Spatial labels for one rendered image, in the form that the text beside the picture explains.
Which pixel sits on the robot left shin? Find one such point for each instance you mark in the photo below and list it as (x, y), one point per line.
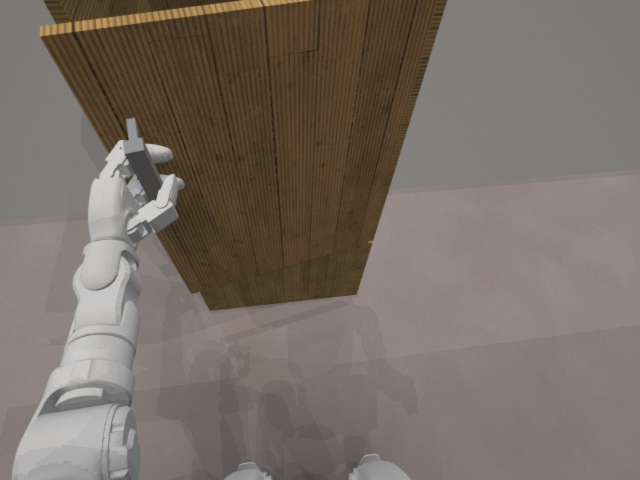
(248, 465)

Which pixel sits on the left robot upper arm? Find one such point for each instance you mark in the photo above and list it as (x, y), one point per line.
(93, 443)

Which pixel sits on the left robot hand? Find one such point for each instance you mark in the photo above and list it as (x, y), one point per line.
(112, 203)

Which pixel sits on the robot right shin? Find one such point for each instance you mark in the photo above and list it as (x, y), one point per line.
(369, 458)

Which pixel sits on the robot shin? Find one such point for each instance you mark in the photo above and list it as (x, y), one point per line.
(248, 465)
(369, 458)

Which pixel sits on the cupboard door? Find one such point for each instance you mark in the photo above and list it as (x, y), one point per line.
(282, 117)

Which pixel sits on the robot left forearm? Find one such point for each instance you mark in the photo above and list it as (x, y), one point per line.
(96, 367)

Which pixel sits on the handle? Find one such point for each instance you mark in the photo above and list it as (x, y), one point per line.
(141, 162)

